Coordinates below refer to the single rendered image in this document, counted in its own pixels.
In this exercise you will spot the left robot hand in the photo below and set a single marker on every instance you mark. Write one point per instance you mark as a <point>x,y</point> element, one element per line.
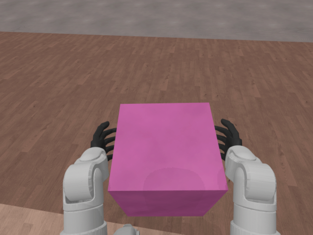
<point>99,141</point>

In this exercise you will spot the right robot hand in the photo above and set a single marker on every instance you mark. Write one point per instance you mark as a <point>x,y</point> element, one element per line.
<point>231,139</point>

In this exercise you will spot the left robot forearm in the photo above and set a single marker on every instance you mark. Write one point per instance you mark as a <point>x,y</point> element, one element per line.
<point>83,195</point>

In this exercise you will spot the right robot forearm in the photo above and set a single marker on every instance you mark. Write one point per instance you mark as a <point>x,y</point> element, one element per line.
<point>254,193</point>

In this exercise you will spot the carton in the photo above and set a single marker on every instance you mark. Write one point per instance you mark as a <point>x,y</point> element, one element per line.
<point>166,160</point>

